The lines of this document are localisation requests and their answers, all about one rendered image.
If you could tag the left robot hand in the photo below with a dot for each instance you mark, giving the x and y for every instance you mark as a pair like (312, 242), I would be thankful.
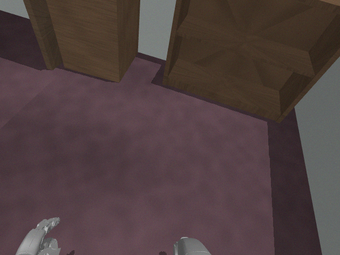
(34, 242)

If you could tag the bookshelf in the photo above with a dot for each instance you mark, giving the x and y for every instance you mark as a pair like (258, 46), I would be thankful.
(260, 56)

